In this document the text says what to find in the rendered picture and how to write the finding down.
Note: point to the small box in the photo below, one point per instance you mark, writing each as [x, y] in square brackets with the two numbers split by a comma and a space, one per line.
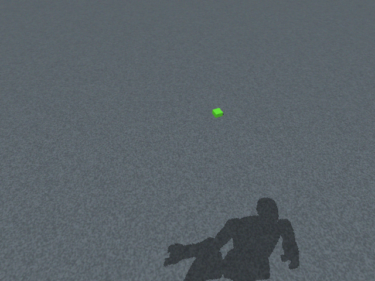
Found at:
[217, 112]

